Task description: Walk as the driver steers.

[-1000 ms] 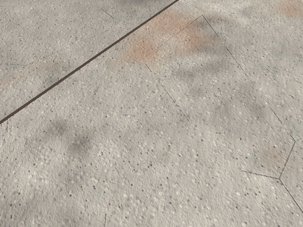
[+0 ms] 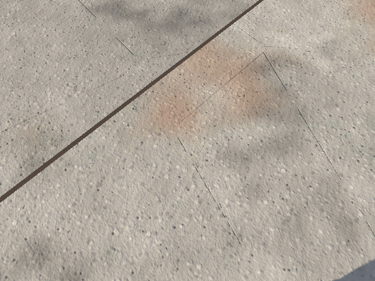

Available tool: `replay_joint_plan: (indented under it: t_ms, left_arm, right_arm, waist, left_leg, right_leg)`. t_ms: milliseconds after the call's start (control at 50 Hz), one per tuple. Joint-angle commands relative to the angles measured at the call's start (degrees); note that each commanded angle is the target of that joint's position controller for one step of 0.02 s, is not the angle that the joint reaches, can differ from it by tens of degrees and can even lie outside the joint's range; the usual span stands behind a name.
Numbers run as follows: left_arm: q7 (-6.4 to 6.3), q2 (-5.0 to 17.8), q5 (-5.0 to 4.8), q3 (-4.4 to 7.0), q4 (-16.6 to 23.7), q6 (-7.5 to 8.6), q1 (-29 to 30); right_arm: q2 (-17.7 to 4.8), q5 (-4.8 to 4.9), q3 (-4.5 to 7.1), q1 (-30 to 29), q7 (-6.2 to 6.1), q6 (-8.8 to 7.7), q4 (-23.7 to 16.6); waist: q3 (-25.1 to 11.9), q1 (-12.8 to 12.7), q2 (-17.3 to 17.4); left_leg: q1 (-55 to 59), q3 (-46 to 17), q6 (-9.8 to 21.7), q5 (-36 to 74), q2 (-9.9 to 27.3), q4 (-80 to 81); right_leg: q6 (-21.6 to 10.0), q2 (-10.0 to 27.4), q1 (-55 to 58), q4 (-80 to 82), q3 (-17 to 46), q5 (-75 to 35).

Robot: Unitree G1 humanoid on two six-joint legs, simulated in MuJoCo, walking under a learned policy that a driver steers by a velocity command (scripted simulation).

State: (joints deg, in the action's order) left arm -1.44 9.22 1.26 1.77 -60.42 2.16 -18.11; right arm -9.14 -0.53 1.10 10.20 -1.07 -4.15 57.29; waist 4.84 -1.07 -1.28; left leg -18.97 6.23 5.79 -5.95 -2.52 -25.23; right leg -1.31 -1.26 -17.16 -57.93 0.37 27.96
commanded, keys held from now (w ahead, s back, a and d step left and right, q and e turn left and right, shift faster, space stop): no key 0.26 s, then w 0.74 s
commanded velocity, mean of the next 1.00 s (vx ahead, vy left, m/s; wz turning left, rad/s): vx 0.28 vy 0.00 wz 0.00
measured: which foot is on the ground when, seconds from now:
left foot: down 0.00-1.00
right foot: up 0.00-0.20, down 0.22-0.54, up 0.56-0.98, down 1.00-1.00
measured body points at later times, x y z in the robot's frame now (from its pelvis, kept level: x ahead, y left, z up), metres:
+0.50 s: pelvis +0.05 +0.00 +0.01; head +0.04 +0.01 +0.46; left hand -0.01 +0.22 -0.16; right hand +0.07 -0.24 -0.14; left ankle +0.06 +0.07 -0.72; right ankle +0.01 -0.13 -0.73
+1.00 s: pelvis +0.27 -0.01 -0.01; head +0.30 -0.01 +0.43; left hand +0.47 +0.20 -0.12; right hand +0.15 -0.23 -0.15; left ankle +0.07 +0.08 -0.73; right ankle +0.39 -0.08 -0.73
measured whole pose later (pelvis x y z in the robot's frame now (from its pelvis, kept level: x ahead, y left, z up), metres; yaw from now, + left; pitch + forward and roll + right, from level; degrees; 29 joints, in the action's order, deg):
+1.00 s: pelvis +0.27 -0.01 -0.01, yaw +1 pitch +1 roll +0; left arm 1.2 9.9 1.3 2.2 -50.6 3.7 1.3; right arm -8.6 -1.1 1.4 30.1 -1.0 -5.7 63.6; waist 3.1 3.5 -0.2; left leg 8.0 2.3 2.6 -25.8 -2.0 -18.8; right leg -6.9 -0.7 -27.1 -30.0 -6.7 6.7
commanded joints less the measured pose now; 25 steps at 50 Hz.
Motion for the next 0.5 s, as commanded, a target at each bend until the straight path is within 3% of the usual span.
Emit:
replay_joint_plan:
  t_ms: [20, 60, 120, 200, 240, 260, 280, 340, 380, 420, 460, 500]
  left_arm:
    - [0.15, 0.4, 0.45, 0.15, -2.1, -2.21, -11.0]
    - [-0.46, 0.5, 0.25, -0.09, -2.4, -3.36, -9.6]
    - [-0.88, 1.8, 0.09, -0.19, -2.1, -4.29, -5.5]
    - [-0.67, 1.2, 0.22, -0.8, -3.4, -3.69, -5.9]
    - [-0.85, 2.5, 0.8, -1.09, -3.4, -2.61, -6.6]
    - [-0.85, 3.8, -0.13, -0.97, -3.4, -2.21, -4.7]
    - [-0.71, 2.5, -0.38, -1.26, -3.6, -1.63, -4.9]
    - [-0.65, 5.6, -0.59, -0.02, -2.6, -1.16, -5.1]
    - [-0.68, 7.3, -0.5, 1.08, -2.5, -1.2, -6.2]
    - [-0.67, 7.8, -0.39, 1.77, -2.0, -0.92, -5.4]
    - [-0.39, 7.8, -0.38, 2.14, -1.4, -0.37, -4.1]
    - [-0.07, 7.7, -0.71, 2.46, -1.0, -0.17, -2.3]
  right_arm:
    - [-3.9, -0.42, -0.05, 3.7, -0.62, -0.25, -0.4]
    - [-5.5, -0.61, 0.12, 4.6, -0.44, -0.21, -0.1]
    - [-6.5, -0.6, 0.35, 5.3, -0.36, 0.92, 0.3]
    - [-6.7, 0.31, 0.66, 5.1, -0.54, 2.84, 0.7]
    - [-6.0, 0.39, 0.83, 7.1, -0.53, 3.33, 1.3]
    - [-4.7, 0.86, 0.84, 8.6, -0.4, 3.68, 1.4]
    - [-4.4, 0.5, 0.67, 8.8, -0.23, 3.71, 2.0]
    - [-4.9, -0.22, 1.22, 9.1, 0.44, 3.76, 1.6]
    - [-2.4, -1.05, 0.81, 7.2, 1.21, 3.26, 0.8]
    - [-3.2, -1.44, 1.15, 6.6, 1.72, 2.36, -0.3]
    - [-3.4, -1.24, 1.41, 7.1, 2.04, 1.37, -0.8]
    - [-2.0, -0.76, 1.37, 10.5, 1.8, 0.57, 0.0]
  waist:
    - [-7.9, -2.5, 5.1]
    - [-8.2, -2.1, 5.8]
    - [-6.7, -0.7, 7.6]
    - [-2.4, -1.2, 5.4]
    - [0.1, -0.2, 2.7]
    - [2.6, 2.0, -2.7]
    - [1.5, 2.0, -3.7]
    - [1.7, 2.2, -6.0]
    - [3.7, 0.9, -9.1]
    - [3.4, 1.5, -7.3]
    - [2.6, 2.3, -5.5]
    - [3.1, 4.3, -5.0]
  left_leg:
    - [3.3, -11.2, 6.7, 30.9, 14.6, 9.3]
    - [3.0, -11.6, 6.1, 20.1, 14.2, 10.7]
    - [0.7, -13.8, 4.9, -4.6, 13.7, 14.3]
    - [-5.2, -15.5, 1.5, -23.9, 12.9, 16.4]
    - [-5.4, -15.1, -1.9, -23.7, 11.0, 14.7]
    - [-1.4, -11.6, -2.8, -18.0, 7.5, 13.6]
    - [4.2, -10.2, -2.5, -15.7, 6.4, 10.0]
    - [3.9, -5.8, -1.3, -23.2, 2.2, 0.1]
    - [-1.7, -2.3, -2.0, -16.2, -0.1, -10.0]
    - [-5.7, -3.6, -1.5, -14.5, 2.5, -15.9]
    - [-4.8, -3.6, -1.1, -16.4, 3.1, -13.6]
    - [5.6, -1.0, -0.6, -15.7, 1.2, -3.7]
  right_leg:
    - [1.1, 1.8, 5.2, 5.9, 0.8, -2.4]
    - [1.3, 1.8, 5.9, 11.9, 0.0, -2.3]
    - [1.0, 2.1, 6.3, 18.1, -0.7, -5.4]
    - [-0.3, 2.3, 11.5, 29.5, -1.8, -12.5]
    - [-1.4, 6.6, 11.3, 37.3, 3.4, -12.8]
    - [-2.1, 7.1, 3.0, 39.0, 5.7, -7.6]
    - [-2.0, 7.1, -0.8, 41.7, 6.4, -1.2]
    - [-4.3, 8.5, -3.5, 46.5, 10.9, 15.2]
    - [-7.6, 14.5, -0.2, 51.5, 18.4, 17.3]
    - [-9.6, 17.9, 2.5, 52.8, 20.2, 12.7]
    - [-9.1, 16.4, 4.2, 50.8, 16.8, 8.6]
    - [-8.0, 13.1, -1.1, 46.5, 11.9, 7.9]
